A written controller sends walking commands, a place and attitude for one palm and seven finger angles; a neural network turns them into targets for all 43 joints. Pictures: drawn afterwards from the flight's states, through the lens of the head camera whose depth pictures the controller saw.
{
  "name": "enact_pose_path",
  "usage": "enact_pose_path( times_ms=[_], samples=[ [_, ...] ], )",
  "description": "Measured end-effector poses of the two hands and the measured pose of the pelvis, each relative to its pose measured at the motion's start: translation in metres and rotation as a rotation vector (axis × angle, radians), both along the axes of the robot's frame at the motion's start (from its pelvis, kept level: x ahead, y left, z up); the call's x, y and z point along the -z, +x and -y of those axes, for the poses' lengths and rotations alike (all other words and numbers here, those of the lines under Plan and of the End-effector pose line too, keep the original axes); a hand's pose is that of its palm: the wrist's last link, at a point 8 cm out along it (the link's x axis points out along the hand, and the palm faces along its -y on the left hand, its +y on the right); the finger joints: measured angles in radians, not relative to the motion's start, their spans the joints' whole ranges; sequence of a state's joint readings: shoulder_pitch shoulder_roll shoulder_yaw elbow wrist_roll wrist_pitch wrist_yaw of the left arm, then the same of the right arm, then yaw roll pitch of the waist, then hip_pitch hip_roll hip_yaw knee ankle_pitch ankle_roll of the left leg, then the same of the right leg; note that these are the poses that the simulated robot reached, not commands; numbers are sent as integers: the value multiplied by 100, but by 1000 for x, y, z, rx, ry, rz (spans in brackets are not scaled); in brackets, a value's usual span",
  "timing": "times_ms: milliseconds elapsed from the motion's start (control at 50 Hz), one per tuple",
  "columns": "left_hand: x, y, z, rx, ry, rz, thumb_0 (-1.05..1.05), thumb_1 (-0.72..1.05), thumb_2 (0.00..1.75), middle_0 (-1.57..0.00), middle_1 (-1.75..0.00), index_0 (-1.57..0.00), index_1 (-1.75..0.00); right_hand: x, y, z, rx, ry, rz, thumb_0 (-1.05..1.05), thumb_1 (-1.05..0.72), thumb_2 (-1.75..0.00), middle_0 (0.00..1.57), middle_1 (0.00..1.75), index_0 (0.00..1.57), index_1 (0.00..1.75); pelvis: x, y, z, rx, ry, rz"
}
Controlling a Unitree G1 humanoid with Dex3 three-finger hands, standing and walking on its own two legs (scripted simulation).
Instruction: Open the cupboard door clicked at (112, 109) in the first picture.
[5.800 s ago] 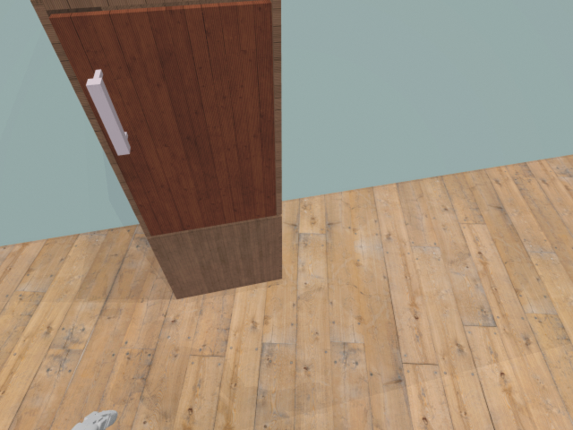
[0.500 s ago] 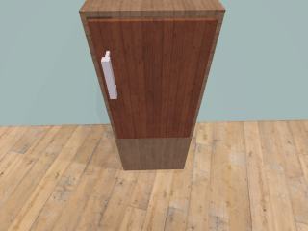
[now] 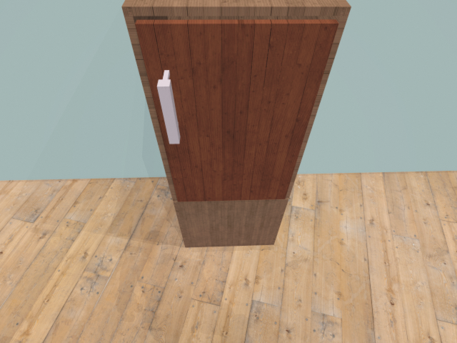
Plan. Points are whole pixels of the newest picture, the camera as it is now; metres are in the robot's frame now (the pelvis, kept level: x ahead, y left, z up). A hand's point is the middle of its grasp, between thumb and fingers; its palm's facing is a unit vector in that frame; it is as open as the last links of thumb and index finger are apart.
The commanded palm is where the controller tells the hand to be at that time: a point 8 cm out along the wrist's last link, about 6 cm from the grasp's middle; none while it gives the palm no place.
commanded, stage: raise the hand with hooked fingers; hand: left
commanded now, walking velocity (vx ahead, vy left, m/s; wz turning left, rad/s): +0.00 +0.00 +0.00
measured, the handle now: (170, 108) +0.57 +0.16 +0.08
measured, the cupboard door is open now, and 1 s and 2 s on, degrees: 0 0 0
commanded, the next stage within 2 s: none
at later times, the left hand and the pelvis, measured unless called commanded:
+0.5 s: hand out of the picture +0.12 +0.20 -0.01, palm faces +0.24 -0.97 -0.06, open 9.4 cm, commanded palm +0.12 +0.25 -0.01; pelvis -0.05 -0.05 -0.08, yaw +4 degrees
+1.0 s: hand (85, 291) +0.19 +0.23 +0.03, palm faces +0.07 -1.00 -0.05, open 12.4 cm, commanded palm +0.16 +0.29 +0.05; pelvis -0.05 -0.01 -0.04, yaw +2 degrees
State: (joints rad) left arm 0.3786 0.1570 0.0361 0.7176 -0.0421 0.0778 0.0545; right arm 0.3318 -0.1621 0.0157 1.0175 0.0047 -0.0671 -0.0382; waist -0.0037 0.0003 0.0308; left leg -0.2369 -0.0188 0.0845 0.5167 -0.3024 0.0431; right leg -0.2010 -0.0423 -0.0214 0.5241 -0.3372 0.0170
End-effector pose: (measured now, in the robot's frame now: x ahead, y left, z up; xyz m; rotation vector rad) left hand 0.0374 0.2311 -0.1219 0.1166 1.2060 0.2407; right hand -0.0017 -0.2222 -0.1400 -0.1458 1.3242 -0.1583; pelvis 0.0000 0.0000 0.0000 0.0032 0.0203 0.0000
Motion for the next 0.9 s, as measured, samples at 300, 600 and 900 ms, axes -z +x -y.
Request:
enact_pose_path(
  times_ms=[300,600,900],
  samples=[
    [-109,102,1,167,-37,1159,0,68,80,-22,-45,-22,-45,-53,171,65,-167,-121,776,1,-91,-90,20,30,20,29,48,-35,35,-19,8,-153],
    [-137,99,-2,299,-4,1289,1,33,66,-24,-67,-24,-67,-4,145,37,-236,-40,718,1,-91,-90,20,30,20,30,72,-59,53,-69,-55,-146],
    [-158,111,-53,148,46,1205,0,-1,51,-26,-89,-27,-89,-13,62,61,-114,-128,511,2,-90,-90,20,30,20,30,43,-51,25,-32,-33,-127]
  ],
)
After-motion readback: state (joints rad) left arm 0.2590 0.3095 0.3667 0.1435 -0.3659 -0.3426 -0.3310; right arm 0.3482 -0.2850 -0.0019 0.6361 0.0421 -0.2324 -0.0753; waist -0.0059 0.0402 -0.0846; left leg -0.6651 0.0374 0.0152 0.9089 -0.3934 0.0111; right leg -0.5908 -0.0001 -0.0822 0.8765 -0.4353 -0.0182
